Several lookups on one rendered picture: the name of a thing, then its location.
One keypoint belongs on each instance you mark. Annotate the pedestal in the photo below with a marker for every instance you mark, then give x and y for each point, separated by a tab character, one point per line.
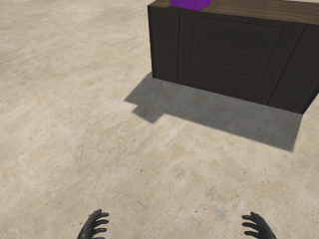
261	51

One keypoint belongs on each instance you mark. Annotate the robot right hand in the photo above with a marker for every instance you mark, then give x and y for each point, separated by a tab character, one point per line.
261	226

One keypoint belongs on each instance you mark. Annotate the robot left hand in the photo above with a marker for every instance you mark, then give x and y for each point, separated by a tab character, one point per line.
88	231

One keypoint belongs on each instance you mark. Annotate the carton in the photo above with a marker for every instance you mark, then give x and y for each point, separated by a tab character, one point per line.
194	5

